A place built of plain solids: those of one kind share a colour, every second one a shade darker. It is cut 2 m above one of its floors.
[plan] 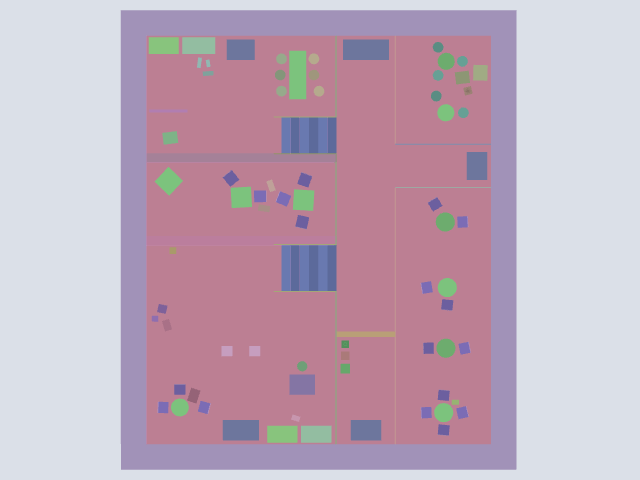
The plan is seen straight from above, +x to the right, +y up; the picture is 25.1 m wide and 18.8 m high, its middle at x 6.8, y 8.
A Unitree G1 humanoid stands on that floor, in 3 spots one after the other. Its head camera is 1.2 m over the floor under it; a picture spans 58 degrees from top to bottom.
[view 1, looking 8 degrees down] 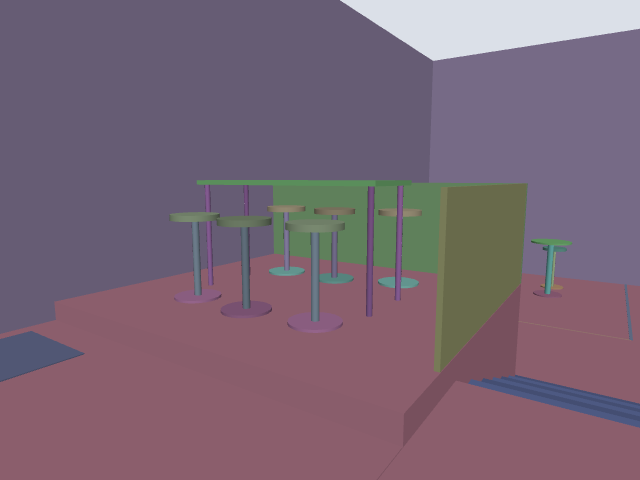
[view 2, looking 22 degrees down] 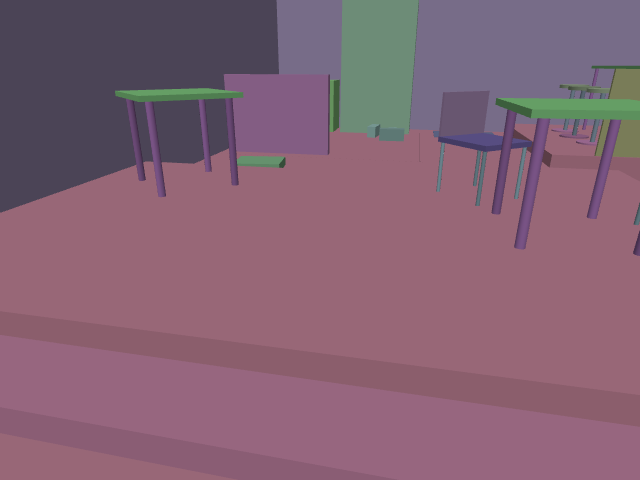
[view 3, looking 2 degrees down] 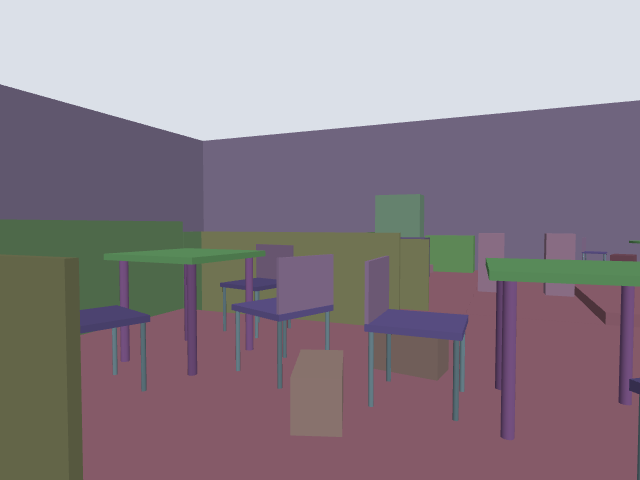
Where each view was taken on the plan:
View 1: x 2.79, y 12.10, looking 34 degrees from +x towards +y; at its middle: rail_rim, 5.63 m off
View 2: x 2.79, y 6.90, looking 102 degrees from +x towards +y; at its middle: floor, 2.56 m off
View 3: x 4.04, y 12.10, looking -67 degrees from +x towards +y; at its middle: rail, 4.63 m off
